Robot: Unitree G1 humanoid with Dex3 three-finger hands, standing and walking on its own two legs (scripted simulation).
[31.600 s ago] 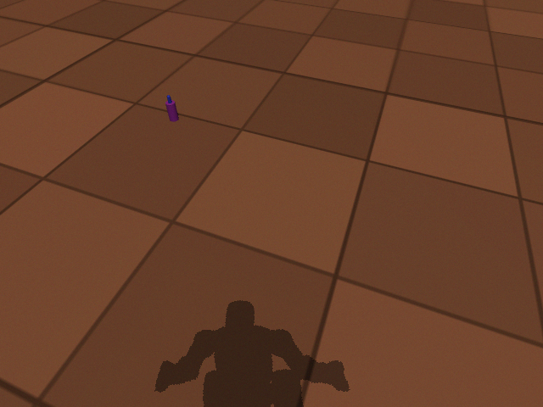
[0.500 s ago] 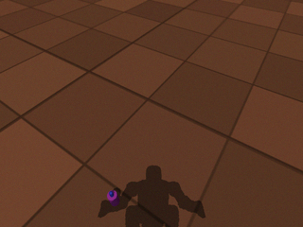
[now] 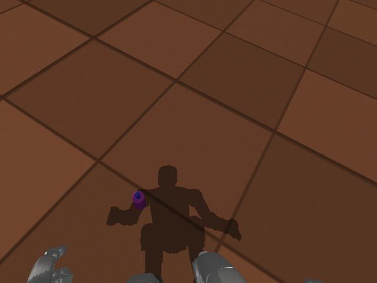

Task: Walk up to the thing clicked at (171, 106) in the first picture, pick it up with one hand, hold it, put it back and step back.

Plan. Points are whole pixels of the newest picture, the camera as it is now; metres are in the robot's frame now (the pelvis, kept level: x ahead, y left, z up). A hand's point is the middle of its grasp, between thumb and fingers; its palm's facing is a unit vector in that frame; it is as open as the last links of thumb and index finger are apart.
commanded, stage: step back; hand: left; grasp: from the side
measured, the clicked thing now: (138, 199) +0.48 +0.17 -0.68
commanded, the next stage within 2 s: none
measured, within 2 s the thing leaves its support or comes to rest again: neither
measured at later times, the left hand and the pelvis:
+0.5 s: hand out of the picture +0.01 +0.25 -0.14, palm faces -0.03 -0.91 -0.41, open 7.4 cm; pelvis -0.11 -0.01 +0.00, yaw -2 degrees
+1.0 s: hand out of the picture -0.17 +0.26 -0.17, palm faces -0.08 -0.91 -0.41, open 7.4 cm; pelvis -0.27 -0.02 -0.02, yaw -6 degrees
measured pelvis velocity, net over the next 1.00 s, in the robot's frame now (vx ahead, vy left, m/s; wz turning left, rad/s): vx -0.27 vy -0.02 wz -0.10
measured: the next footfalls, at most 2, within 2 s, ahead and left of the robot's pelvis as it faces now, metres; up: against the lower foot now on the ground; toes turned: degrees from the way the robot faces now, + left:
right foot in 0.24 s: -0.02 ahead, -0.12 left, +0.00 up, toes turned +1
left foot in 0.60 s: -0.14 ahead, +0.12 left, +0.00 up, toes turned -2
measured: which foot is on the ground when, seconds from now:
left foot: down 0.00-0.26, up 0.28-0.58, down 0.60-1.00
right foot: up 0.00-0.22, down 0.24-0.62, up 0.64-0.98, down 1.00-1.00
